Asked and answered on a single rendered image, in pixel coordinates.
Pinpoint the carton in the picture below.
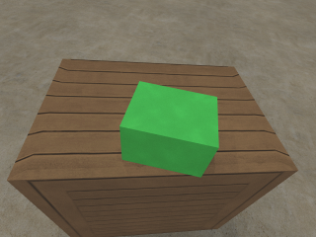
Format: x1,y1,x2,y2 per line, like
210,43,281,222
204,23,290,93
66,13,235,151
119,81,219,178

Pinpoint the pedestal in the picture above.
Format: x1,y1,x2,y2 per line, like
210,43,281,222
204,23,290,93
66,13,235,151
7,58,298,237

